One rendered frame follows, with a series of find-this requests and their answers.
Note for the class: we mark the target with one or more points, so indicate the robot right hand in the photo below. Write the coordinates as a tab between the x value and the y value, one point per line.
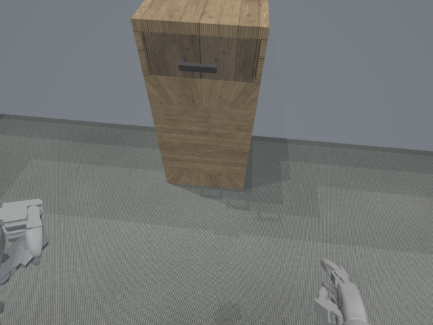
346	303

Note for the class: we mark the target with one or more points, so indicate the cabinet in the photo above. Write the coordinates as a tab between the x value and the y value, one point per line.
204	127

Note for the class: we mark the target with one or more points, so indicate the drawer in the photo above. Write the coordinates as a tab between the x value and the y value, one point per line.
236	57

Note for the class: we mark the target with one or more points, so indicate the handle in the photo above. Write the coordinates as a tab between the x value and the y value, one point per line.
197	67

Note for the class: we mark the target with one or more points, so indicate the robot left hand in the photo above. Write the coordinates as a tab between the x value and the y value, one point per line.
21	223

